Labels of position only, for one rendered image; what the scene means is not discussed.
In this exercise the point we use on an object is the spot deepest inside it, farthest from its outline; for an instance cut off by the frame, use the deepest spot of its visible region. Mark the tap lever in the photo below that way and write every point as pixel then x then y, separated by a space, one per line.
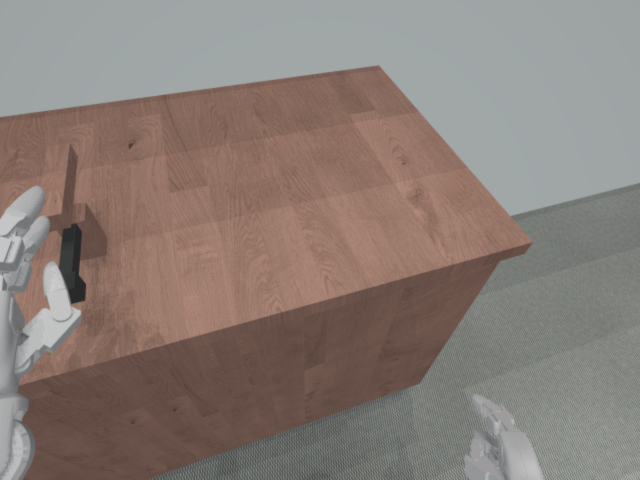
pixel 70 261

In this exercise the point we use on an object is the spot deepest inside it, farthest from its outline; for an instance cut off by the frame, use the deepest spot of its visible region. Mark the robot left hand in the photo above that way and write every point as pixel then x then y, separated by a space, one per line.
pixel 21 236

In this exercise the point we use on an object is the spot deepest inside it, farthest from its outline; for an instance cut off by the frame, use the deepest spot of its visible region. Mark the left robot forearm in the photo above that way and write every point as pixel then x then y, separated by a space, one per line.
pixel 17 443

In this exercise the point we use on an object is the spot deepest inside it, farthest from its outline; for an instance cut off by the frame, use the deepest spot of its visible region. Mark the robot right hand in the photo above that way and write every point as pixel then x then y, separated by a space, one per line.
pixel 511 457

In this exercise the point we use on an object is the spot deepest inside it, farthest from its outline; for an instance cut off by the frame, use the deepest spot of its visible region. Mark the counter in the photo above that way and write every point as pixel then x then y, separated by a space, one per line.
pixel 256 257

